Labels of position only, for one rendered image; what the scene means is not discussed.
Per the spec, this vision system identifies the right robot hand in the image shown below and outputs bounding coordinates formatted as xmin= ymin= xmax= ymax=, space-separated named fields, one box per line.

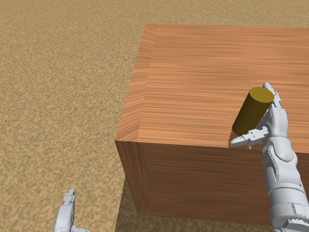
xmin=229 ymin=82 xmax=288 ymax=147

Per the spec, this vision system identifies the can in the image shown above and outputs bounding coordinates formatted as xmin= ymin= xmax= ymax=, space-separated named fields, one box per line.
xmin=232 ymin=87 xmax=274 ymax=136

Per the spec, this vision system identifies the right robot arm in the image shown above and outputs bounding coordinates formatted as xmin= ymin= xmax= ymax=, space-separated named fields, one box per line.
xmin=261 ymin=137 xmax=309 ymax=232

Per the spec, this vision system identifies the left robot hand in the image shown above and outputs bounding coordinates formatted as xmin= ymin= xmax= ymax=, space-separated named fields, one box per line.
xmin=53 ymin=187 xmax=90 ymax=232

